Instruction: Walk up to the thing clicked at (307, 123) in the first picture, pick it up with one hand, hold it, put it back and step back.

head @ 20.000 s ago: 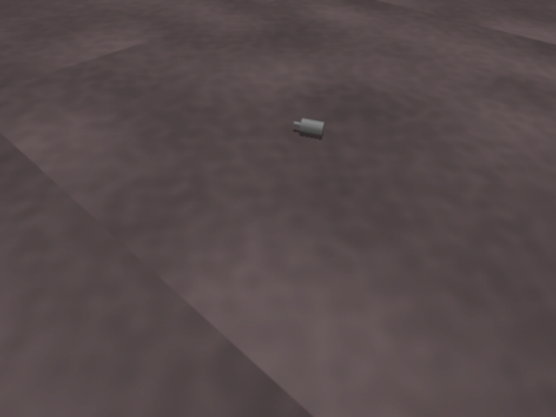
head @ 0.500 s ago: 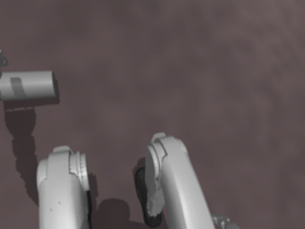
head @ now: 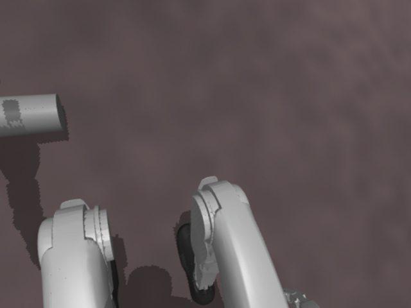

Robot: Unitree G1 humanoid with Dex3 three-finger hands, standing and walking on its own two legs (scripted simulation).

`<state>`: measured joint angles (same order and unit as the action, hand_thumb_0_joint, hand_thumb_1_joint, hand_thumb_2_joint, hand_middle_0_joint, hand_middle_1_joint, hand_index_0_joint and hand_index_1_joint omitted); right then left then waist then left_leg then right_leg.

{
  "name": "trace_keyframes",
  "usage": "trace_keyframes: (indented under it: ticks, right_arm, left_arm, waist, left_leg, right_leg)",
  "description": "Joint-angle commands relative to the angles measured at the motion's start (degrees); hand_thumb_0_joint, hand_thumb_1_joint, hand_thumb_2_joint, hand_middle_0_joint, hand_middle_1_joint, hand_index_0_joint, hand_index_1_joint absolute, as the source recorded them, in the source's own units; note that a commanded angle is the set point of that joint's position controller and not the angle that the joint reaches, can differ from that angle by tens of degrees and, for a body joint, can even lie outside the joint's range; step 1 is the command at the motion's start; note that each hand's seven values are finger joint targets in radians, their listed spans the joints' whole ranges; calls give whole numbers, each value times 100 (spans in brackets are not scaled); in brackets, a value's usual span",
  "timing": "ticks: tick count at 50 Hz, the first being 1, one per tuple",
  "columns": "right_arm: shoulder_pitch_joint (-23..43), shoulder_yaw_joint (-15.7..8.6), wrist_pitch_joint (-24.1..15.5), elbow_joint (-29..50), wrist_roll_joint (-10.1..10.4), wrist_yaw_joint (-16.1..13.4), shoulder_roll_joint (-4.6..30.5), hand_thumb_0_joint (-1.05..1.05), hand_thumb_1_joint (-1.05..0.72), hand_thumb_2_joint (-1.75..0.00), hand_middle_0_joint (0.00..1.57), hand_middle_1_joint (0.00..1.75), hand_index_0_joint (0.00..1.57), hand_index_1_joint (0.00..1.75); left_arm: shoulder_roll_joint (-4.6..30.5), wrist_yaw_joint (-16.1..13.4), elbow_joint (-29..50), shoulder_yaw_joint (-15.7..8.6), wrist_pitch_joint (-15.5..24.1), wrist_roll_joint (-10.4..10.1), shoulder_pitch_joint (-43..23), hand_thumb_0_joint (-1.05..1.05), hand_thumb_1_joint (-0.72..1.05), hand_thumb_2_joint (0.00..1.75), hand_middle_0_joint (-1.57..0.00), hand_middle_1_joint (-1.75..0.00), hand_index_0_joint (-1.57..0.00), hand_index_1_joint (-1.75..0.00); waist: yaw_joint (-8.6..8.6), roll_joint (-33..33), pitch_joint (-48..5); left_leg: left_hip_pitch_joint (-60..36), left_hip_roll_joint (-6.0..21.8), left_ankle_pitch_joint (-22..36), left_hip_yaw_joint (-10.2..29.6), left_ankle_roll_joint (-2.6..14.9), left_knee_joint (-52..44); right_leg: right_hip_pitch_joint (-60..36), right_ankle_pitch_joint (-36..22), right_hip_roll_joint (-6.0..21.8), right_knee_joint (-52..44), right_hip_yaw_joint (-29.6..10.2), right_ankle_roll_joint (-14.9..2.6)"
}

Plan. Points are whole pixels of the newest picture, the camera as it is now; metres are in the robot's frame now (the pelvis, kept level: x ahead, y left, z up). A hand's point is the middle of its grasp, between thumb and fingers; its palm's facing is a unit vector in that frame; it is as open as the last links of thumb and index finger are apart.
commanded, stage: rise first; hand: left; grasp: from above
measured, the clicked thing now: (11, 116) +0.52 +0.31 -0.29
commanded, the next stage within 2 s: approach in 0.68 s
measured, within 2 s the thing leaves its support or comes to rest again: neither
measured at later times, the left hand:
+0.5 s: hand out of the picture +0.47 +0.33 -0.18, palm faces -0.45 -0.05 -0.89, open 14.1 cm
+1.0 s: hand out of the picture +0.49 +0.30 -0.16, palm faces -0.43 -0.03 -0.90, open 14.0 cm
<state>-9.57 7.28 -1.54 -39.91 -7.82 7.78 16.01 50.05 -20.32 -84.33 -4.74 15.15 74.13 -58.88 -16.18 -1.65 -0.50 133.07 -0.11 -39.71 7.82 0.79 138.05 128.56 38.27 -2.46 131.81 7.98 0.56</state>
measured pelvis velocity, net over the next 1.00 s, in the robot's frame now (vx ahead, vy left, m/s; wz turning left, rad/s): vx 0.00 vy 0.00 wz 0.00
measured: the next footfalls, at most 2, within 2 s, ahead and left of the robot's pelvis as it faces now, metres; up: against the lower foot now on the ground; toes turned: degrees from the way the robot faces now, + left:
none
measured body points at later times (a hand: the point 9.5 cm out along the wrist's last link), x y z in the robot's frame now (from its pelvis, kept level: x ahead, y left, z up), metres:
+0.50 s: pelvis +0.00 +0.00 +0.00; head +0.26 +0.09 +0.35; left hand +0.49 +0.33 -0.13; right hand +0.04 -0.26 -0.09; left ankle +0.07 +0.12 -0.30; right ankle +0.10 -0.11 -0.30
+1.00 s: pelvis +0.00 +0.00 +0.00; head +0.25 +0.10 +0.37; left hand +0.51 +0.30 -0.11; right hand +0.04 -0.26 -0.08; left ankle +0.07 +0.12 -0.30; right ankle +0.10 -0.11 -0.30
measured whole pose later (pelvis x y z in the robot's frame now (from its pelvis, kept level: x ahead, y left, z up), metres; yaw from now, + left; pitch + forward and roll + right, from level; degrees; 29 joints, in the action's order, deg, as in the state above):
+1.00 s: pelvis +0.00 +0.00 +0.00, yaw +0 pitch +34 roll -10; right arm -10.6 8.1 -1.9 -39.2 -7.6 7.8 15.7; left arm 48.2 -19.3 -83.8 1.1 13.4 73.3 -62.7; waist -17.2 -1.9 -1.7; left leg 133.7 -0.4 -39.1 7.7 1.1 137.6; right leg 128.7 37.9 -2.3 131.2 7.9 0.9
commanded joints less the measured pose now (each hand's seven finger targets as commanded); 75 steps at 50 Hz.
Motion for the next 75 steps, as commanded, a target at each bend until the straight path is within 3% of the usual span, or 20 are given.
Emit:
trace_keyframes:
  ticks: [1, 5, 22, 24, 29, 31, 37, 39, 41, 46, 48, 52, 56, 60, 64, 67, 70, 71, 73, 75]
  right_arm:
    - [-1272, -418, -16, -22, -2, -47, 1490, 0, -91, -90, 20, 30, 20, 30]
    - [-1206, -387, -28, 14, -2, -63, 1525, 0, -91, -90, 20, 30, 20, 30]
    - [-1311, -367, -53, 72, 1, -12, 1579, 0, -91, -90, 20, 30, 20, 30]
    - [-1316, -381, -46, 93, 2, -7, 1593, 0, -91, -90, 20, 30, 20, 30]
    - [-1395, -387, -31, 54, -3, 21, 1555, 0, -91, -90, 20, 30, 20, 30]
    - [-1331, -372, -8, 84, 16, 20, 1546, 0, -91, -90, 20, 30, 20, 30]
    - [-1273, -371, 10, 98, 38, 12, 1533, 0, -91, -90, 20, 30, 20, 30]
    - [-1291, -393, 23, 100, 51, -6, 1568, 0, -91, -90, 20, 30, 20, 30]
    - [-1296, -399, 23, 103, 39, -3, 1535, 0, -91, -90, 20, 30, 20, 30]
    - [-1407, -424, -12, 17, 34, -48, 1536, 0, -91, -90, 20, 30, 20, 30]
    - [-1426, -407, -29, -17, 31, -74, 1531, 0, -91, -90, 20, 30, 20, 30]
    - [-1528, -343, -83, -25, -11, -120, 1596, 0, -91, -90, 20, 30, 20, 30]
    - [-1568, -225, -88, 83, -22, -119, 1579, 0, -91, -90, 20, 30, 20, 30]
    - [-1444, -137, -57, 345, 55, -107, 1608, 0, -91, -90, 20, 30, 20, 30]
    - [-1291, -42, 29, 470, 161, -111, 1560, 0, -91, -90, 20, 30, 20, 30]
    - [-1281, -16, 66, 445, 189, -142, 1546, 0, -91, -90, 20, 30, 20, 30]
    - [-1176, -22, 59, 591, 147, -194, 1653, 0, -91, -90, 20, 30, 20, 30]
    - [-1225, -56, 69, 629, 122, -225, 1785, 0, -91, -90, 20, 30, 20, 30]
    - [-1301, -65, 90, 575, 63, -235, 1752, 0, -91, -90, 20, 30, 20, 30]
    - [-1532, -74, 89, 322, 21, -230, 1703, 0, -91, -90, 20, 30, 20, 30]
  left_arm:
    - [1501, -206, 689, -161, -36, -93, -1761, 0, -55, 100, -8, -102, -8, -102]
    - [1665, -242, 745, -222, -13, -120, -1811, 0, -55, 100, -7, -102, -8, -102]
    - [1666, -165, 901, -214, -89, -126, -1693, 0, -56, 102, -8, -101, -7, -101]
    - [1750, -160, 1081, -277, -64, -150, -1751, 0, -56, 102, -9, -100, -8, -100]
    - [1512, -86, 1015, -129, -69, -175, -1796, 0, -55, 101, -8, -100, -8, -101]
    - [1670, -68, 947, -183, -76, -182, -1650, 0, -55, 102, -9, -100, -8, -101]
    - [1494, -35, 942, -67, -84, -167, -1714, 0, -56, 102, -7, -102, -7, -102]
    - [1631, -58, 984, -156, -96, -142, -1709, 0, -61, 110, -8, -97, -4, -101]
    - [1337, -42, 1110, 1, -93, -167, -1904, 0, -56, 103, -7, -106, -7, -106]
    - [734, -79, 1283, 410, -96, -203, -2694, 0, -56, 101, -7, -107, -8, -106]
    - [393, -118, 872, 643, -161, -208, -2722, 0, -56, 102, -7, -107, -7, -107]
    - [509, -256, 604, 671, -357, -70, -3174, 0, -56, 103, -8, -107, -8, -107]
    - [1014, -451, 338, 368, -690, 116, -3102, 0, -56, 104, -9, -107, -9, -107]
    - [1225, -475, 272, 163, -1039, 22, -2780, 0, -58, 106, -9, -104, -7, -105]
    - [1518, -306, 248, 72, -1289, -233, -2328, 0, -59, 106, -8, -103, -7, -104]
    - [1588, -17, 248, 84, -1307, -506, -2130, 0, -59, 103, -7, -103, -6, -104]
    - [1711, 369, 351, 32, -1105, -630, -1992, 0, -59, 102, -6, -104, -6, -105]
    - [1879, 446, 525, -141, -997, -639, -1976, 0, -59, 103, -7, -104, -6, -105]
    - [1755, 579, 697, -113, -746, -657, -2083, 0, -58, 102, -7, -105, -7, -105]
    - [1363, 656, 1159, 196, -455, -646, -2519, 0, -59, 102, -7, -107, -7, -107]
  waist:
    - [-71, 2037, -3772]
    - [-10, 2140, -3842]
    - [-79, 2377, -3721]
    - [-55, 2496, -3950]
    - [-176, 2231, -3767]
    - [-50, 2119, -3862]
    - [-68, 2277, -3761]
    - [-19, 2185, -3853]
    - [-120, 2351, -3901]
    - [-432, 2496, -3757]
    - [-591, 2276, -3527]
    - [-677, 2390, -3535]
    - [-478, 2662, -3955]
    - [-396, 2604, -4164]
    - [-252, 2108, -4224]
    - [-341, 1505, -3755]
    - [-426, 1327, -3344]
    - [-459, 1219, -3284]
    - [-507, 1407, -3406]
    - [-589, 1814, -3394]
  left_leg:
    - [-2916, -13, 1148, -347, 125, -1351]
    - [-2936, -2, 1007, -304, 106, -1394]
    - [-3142, 19, 1175, -218, 60, -1459]
    - [-3286, 28, 1297, -197, 42, -1461]
    - [-2996, 9, 1219, -269, 100, -1386]
    - [-2857, 5, 1143, -323, 126, -1363]
    - [-3029, 11, 1121, -263, 91, -1477]
    - [-3029, 0, 1105, -268, 90, -1478]
    - [-3168, 18, 1134, -233, 71, -1507]
    - [-3211, 42, 941, -188, 47, -1569]
    - [-3085, 41, 738, -156, 61, -1568]
    - [-3176, 32, 833, -140, 36, -1546]
    - [-3238, 1, 1363, -337, 44, -1501]
    - [-3068, 1, 1504, -384, 103, -1516]
    - [-2420, 15, 1364, -510, 240, -1356]
    - [-1794, 17, 972, -515, 333, -1257]
    - [-1569, 8, 661, -431, 296, -1167]
    - [-1632, 6, 672, -410, 286, -1130]
    - [-1829, 28, 718, -360, 212, -1106]
    - [-2252, 23, 725, -305, 107, -1150]
  right_leg:
    - [-1978, -1341, -133, -1286, 167, -242]
    - [-1859, -1186, -135, -1237, 205, -262]
    - [-1735, -1317, -109, -1174, 261, -276]
    - [-1789, -1407, -105, -1126, 275, -278]
    - [-1918, -1408, -118, -1262, 237, -247]
    - [-2064, -1353, -149, -1302, 208, -242]
    - [-1836, -1306, -147, -1277, 239, -269]
    - [-1863, -1283, -136, -1284, 240, -269]
    - [-1746, -1310, -131, -1247, 262, -280]
    - [-1488, -1234, -126, -1309, 304, -284]
    - [-1361, -1098, -142, -1345, 335, -283]
    - [-1296, -1187, -117, -1290, 343, -291]
    - [-1763, -1632, -142, -1241, 261, -298]
    - [-2102, -1775, -153, -1256, 202, -287]
    - [-2749, -1778, -231, -1376, 30, -202]
    - [-2847, -1390, -249, -1496, -102, -144]
    - [-2623, -819, -235, -1518, -96, -227]
    - [-2552, -795, -208, -1572, -15, -236]
    - [-2558, -800, -206, -1517, 31, -255]
    - [-2195, -778, -197, -1521, 171, -319]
